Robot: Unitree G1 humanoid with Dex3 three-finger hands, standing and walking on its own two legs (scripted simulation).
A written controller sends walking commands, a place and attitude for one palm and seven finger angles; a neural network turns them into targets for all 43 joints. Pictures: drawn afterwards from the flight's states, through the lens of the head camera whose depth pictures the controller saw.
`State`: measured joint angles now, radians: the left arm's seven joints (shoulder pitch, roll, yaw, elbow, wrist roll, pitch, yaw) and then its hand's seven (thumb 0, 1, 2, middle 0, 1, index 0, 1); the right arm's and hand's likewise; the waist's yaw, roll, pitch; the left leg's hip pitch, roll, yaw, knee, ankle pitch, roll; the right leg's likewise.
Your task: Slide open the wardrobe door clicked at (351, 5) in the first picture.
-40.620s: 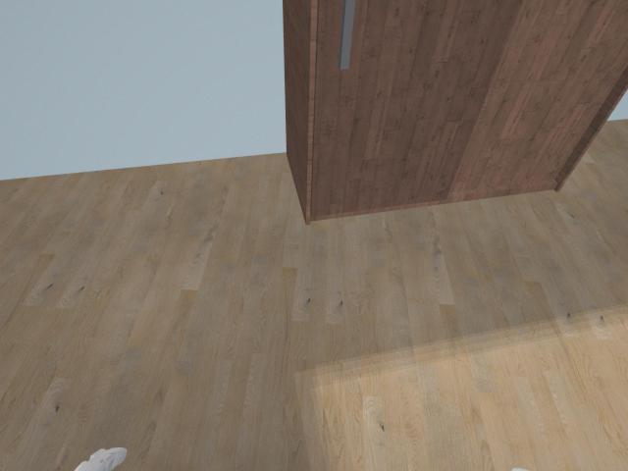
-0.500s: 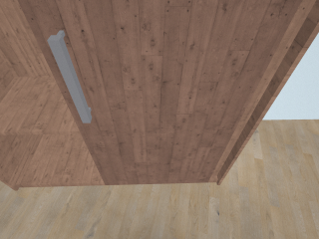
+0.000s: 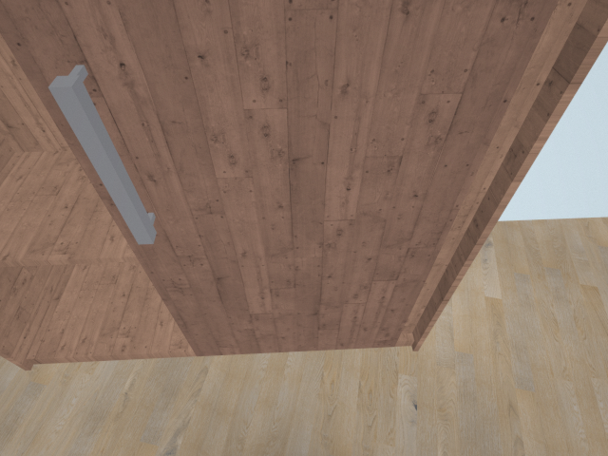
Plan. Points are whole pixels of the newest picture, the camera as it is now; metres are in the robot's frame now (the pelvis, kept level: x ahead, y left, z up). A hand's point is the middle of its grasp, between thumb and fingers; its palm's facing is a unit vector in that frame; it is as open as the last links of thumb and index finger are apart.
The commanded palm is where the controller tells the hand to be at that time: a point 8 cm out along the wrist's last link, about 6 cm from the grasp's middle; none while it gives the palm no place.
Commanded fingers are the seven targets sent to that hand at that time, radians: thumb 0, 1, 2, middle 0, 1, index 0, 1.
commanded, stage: look to check the result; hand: left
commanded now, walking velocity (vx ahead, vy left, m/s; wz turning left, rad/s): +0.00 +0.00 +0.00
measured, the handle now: (118, 167) +0.48 +0.31 +0.11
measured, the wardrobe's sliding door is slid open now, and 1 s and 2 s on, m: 0.56 0.56 0.56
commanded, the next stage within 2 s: stand and wait in 0.10 s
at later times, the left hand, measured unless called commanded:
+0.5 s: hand out of the picture +0.06 +0.23 -0.16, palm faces -0.03 -0.95 -0.31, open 7.4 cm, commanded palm none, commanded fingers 0.00 0.90 0.90 -0.20 -0.30 -0.20 -0.30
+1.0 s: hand out of the picture +0.06 +0.25 -0.16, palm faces -0.05 -0.95 -0.32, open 7.4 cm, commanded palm none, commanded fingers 0.00 0.90 0.90 -0.20 -0.30 -0.20 -0.30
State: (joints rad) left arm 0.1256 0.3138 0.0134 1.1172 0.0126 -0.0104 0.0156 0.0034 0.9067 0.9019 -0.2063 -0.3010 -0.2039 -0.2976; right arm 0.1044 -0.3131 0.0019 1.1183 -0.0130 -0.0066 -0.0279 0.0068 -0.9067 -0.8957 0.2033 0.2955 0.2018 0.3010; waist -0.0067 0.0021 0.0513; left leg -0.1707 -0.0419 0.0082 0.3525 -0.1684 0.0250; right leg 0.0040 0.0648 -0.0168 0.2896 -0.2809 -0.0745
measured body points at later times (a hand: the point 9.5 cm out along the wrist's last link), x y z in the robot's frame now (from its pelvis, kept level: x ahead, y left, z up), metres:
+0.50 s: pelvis -0.01 +0.00 +0.00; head +0.01 +0.00 +0.45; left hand +0.06 +0.28 -0.14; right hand +0.06 -0.30 -0.14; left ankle +0.01 +0.10 -0.74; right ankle -0.08 -0.07 -0.74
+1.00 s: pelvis -0.02 +0.01 +0.00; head +0.00 +0.02 +0.45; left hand +0.06 +0.30 -0.14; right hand +0.04 -0.28 -0.13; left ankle +0.01 +0.10 -0.74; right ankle -0.08 -0.06 -0.74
